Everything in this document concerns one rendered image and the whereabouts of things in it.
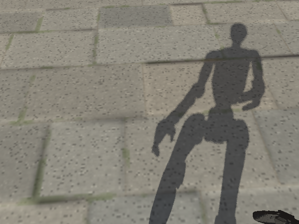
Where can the robot right hand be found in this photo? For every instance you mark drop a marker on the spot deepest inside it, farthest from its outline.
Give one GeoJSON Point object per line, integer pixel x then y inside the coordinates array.
{"type": "Point", "coordinates": [274, 217]}

